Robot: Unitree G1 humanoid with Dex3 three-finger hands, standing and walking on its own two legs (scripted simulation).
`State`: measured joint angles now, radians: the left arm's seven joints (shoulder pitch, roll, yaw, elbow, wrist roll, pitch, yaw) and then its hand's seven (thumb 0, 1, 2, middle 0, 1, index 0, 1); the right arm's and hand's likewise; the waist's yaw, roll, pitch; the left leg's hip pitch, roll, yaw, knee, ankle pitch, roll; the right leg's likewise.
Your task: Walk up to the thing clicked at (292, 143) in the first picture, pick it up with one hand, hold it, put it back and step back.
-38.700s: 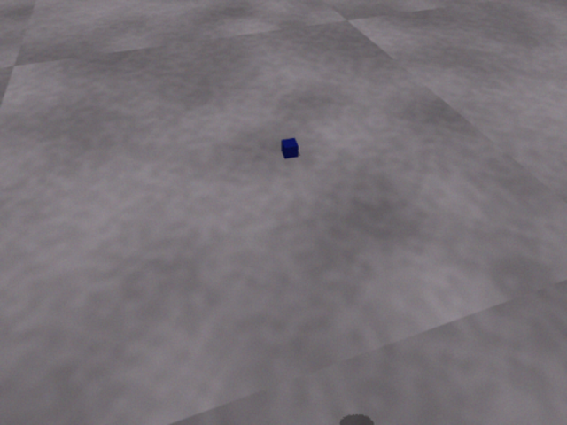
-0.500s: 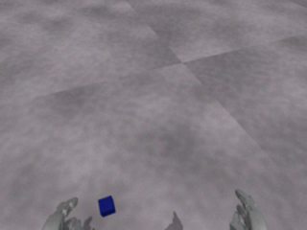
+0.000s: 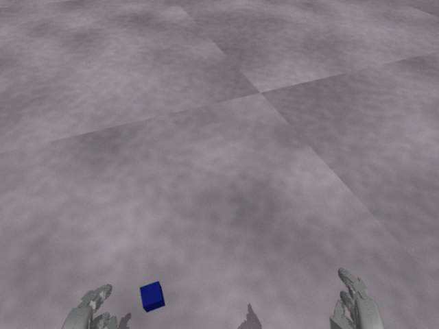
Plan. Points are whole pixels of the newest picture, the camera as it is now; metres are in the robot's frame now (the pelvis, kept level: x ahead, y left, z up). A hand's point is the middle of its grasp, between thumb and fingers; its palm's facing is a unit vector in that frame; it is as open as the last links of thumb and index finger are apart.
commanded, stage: home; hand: left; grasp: from above
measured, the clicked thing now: (152, 296) +0.41 +0.25 -0.68
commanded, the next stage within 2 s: stand in 0.90 s
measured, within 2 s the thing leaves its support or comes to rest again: neither
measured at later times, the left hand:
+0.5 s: hand out of the picture +0.17 +0.18 -0.05, palm faces +0.04 -0.98 -0.19, open 7.5 cm
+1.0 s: hand (114, 326) +0.18 +0.18 -0.05, palm faces +0.04 -0.98 -0.20, open 7.4 cm
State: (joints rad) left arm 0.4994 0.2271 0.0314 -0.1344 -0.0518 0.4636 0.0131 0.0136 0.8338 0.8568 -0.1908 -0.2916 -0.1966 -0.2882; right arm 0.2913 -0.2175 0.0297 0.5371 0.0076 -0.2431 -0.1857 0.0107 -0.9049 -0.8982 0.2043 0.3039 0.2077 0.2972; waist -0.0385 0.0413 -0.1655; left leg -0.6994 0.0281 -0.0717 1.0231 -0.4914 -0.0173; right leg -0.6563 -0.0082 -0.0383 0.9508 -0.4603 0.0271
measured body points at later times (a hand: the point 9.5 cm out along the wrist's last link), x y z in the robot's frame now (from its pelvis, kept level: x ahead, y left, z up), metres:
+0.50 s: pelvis +0.01 +0.00 +0.00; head +0.03 +0.01 +0.45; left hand +0.17 +0.23 -0.03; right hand +0.17 -0.24 -0.06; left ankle +0.01 +0.13 -0.68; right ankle +0.01 -0.14 -0.68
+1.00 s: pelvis +0.01 +0.00 +0.00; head +0.03 +0.01 +0.45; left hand +0.17 +0.24 -0.03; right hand +0.17 -0.24 -0.06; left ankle +0.01 +0.13 -0.68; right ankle +0.01 -0.14 -0.68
